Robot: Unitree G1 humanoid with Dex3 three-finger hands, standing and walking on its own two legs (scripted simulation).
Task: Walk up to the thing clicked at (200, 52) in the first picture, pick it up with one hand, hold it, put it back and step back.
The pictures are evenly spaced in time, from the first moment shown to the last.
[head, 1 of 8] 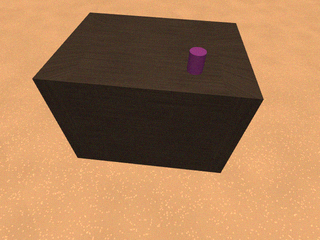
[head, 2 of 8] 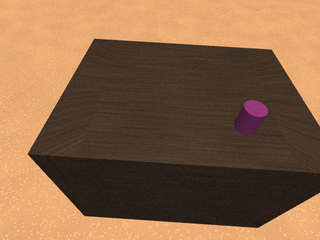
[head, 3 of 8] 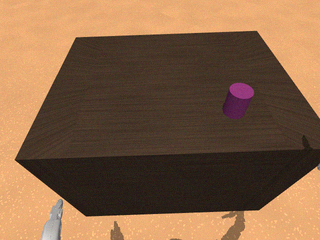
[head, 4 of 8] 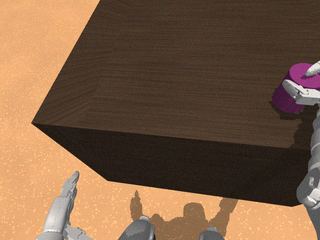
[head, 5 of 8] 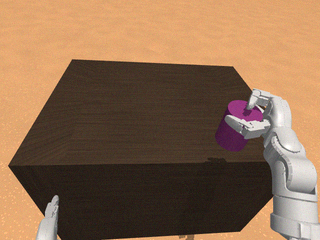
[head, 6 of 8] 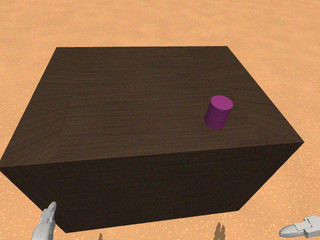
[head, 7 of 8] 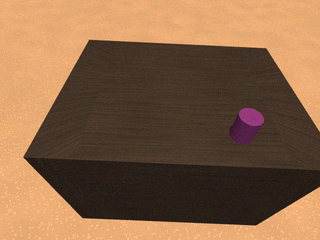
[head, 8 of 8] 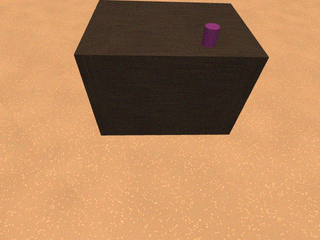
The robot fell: no
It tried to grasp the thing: yes
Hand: right
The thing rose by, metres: 0.20
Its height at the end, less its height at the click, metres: +0.00
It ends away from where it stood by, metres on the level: 0.05
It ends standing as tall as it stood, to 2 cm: yes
